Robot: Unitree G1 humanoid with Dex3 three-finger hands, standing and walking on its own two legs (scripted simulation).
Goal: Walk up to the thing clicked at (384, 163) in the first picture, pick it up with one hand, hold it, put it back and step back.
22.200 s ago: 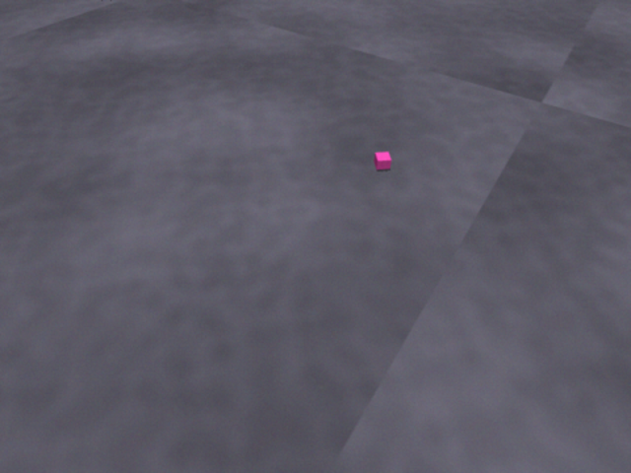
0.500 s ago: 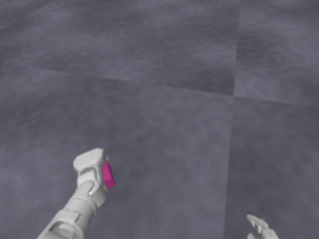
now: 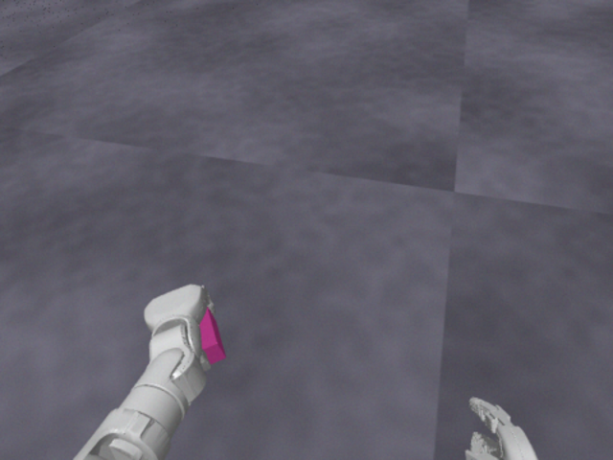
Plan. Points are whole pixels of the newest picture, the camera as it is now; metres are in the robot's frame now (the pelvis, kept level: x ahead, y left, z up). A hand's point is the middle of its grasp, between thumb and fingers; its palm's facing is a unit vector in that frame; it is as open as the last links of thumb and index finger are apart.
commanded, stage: hold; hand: left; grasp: from above
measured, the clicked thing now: (195, 340) +0.31 +0.22 -0.06
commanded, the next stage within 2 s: crouch in 0.38 s
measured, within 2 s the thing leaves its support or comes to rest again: neither
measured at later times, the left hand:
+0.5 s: hand (191, 333) +0.30 +0.21 -0.04, palm faces -0.38 -0.20 -0.90, open 10.0 cm
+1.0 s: hand (211, 362) +0.32 +0.22 -0.17, palm faces -0.44 -0.12 -0.89, open 10.0 cm
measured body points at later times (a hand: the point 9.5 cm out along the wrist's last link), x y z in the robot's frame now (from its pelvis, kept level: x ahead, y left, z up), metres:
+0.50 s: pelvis +0.00 +0.00 +0.00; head +0.01 -0.02 +0.45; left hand +0.32 +0.22 +0.02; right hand +0.15 -0.24 -0.11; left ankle +0.00 +0.13 -0.74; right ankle +0.02 -0.12 -0.74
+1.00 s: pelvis -0.03 +0.00 -0.06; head +0.07 +0.02 +0.38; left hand +0.34 +0.22 -0.12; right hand +0.07 -0.27 -0.17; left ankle +0.00 +0.13 -0.74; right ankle +0.02 -0.12 -0.74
